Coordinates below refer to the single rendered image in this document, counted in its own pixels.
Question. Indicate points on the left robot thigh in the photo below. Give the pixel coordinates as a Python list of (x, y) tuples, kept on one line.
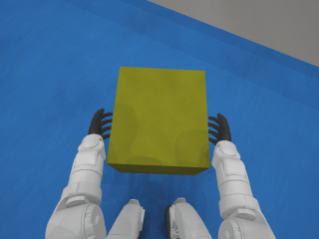
[(129, 223)]

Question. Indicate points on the robot right forearm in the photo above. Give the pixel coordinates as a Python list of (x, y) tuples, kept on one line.
[(236, 198)]

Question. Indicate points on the left robot hand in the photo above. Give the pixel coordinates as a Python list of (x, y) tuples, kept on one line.
[(97, 123)]

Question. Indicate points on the right robot shin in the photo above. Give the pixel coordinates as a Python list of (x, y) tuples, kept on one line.
[(175, 234)]

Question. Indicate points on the robot left forearm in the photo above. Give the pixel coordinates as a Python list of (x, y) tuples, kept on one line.
[(86, 175)]

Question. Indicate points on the carton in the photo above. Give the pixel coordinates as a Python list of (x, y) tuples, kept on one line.
[(159, 123)]

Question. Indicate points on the right robot hand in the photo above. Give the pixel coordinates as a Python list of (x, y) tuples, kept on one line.
[(223, 129)]

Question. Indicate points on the right robot upper arm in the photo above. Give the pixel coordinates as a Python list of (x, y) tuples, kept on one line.
[(238, 228)]

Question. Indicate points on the left robot upper arm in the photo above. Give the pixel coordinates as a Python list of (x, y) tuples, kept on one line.
[(85, 221)]

